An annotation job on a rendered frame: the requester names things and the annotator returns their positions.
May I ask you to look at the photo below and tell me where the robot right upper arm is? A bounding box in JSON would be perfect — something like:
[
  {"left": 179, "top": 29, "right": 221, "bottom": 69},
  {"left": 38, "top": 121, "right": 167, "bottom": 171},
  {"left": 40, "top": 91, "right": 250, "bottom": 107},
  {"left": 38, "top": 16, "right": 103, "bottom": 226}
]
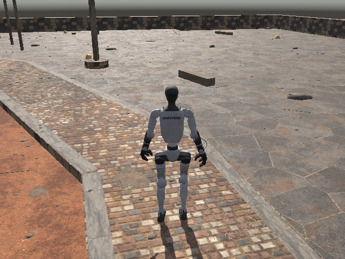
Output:
[{"left": 183, "top": 108, "right": 198, "bottom": 139}]

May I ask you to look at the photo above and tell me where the robot left hand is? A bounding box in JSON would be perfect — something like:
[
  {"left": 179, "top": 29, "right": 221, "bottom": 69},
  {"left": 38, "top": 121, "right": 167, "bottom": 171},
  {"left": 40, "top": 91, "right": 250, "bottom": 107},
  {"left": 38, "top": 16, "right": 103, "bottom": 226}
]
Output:
[{"left": 140, "top": 149, "right": 153, "bottom": 161}]

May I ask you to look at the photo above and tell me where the robot right forearm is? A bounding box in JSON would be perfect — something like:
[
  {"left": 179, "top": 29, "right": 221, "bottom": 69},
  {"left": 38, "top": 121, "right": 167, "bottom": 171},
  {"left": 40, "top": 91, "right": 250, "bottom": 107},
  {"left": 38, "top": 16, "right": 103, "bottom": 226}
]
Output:
[{"left": 193, "top": 130, "right": 205, "bottom": 154}]

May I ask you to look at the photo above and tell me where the robot left forearm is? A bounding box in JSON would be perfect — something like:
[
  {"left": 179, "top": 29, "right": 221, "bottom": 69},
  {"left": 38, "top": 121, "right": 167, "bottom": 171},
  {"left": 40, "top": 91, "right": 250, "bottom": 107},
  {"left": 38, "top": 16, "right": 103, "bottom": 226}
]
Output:
[{"left": 142, "top": 130, "right": 152, "bottom": 151}]

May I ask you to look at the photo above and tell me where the humanoid robot head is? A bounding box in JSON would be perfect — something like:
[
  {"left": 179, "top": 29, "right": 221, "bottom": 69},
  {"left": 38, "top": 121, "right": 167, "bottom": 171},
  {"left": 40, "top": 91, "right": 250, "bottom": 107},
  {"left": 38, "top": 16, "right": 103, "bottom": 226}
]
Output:
[{"left": 163, "top": 85, "right": 181, "bottom": 111}]

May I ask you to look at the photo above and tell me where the robot right hand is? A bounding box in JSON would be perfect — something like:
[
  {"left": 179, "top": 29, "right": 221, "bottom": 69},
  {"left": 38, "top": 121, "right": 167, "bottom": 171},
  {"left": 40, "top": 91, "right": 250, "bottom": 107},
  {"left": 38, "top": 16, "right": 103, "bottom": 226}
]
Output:
[{"left": 195, "top": 153, "right": 207, "bottom": 167}]

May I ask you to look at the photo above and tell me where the robot left upper arm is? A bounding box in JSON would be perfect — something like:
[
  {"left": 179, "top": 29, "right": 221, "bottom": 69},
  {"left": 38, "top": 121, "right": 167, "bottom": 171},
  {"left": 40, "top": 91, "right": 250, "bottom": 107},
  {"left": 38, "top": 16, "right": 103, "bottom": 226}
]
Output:
[{"left": 146, "top": 109, "right": 161, "bottom": 138}]

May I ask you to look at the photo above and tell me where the robot left shin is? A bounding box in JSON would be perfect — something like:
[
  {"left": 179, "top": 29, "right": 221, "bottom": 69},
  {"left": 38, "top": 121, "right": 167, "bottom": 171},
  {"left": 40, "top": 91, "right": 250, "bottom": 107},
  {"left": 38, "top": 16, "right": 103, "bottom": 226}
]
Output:
[{"left": 157, "top": 179, "right": 165, "bottom": 215}]

